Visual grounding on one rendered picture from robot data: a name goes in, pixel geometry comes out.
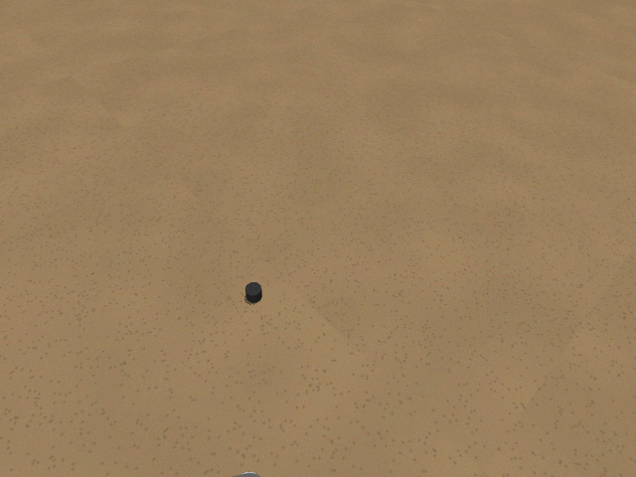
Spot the tin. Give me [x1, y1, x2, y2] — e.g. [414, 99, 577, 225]
[245, 282, 262, 303]

